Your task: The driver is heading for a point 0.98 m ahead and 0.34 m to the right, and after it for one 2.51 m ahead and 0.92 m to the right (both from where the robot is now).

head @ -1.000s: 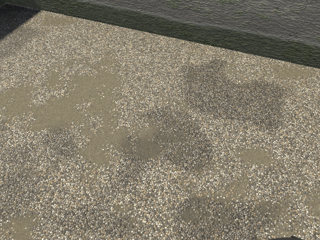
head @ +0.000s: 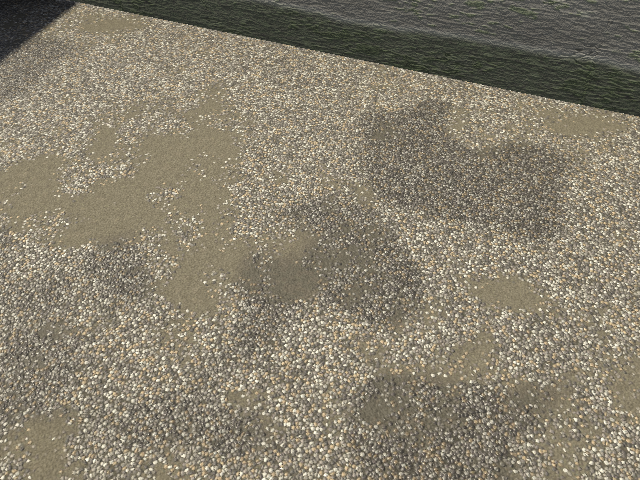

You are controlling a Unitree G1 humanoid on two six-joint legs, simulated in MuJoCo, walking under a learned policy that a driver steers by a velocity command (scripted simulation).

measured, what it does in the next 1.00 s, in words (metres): stands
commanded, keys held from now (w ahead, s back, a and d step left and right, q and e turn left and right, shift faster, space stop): no key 0.20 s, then w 0.80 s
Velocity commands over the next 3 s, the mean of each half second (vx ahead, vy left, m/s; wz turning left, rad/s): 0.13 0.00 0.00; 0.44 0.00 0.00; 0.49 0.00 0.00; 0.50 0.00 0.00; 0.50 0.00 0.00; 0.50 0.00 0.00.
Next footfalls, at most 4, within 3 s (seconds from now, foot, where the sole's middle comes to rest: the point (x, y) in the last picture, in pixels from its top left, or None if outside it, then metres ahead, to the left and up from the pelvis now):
none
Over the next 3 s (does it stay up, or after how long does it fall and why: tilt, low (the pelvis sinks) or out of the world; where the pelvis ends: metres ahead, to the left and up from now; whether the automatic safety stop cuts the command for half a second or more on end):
stays up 0.01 0.01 -0.01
